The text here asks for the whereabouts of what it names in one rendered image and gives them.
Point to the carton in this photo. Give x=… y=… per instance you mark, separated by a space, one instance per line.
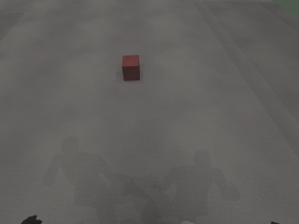
x=130 y=67

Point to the left robot hand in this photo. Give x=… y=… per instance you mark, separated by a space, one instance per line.
x=32 y=220

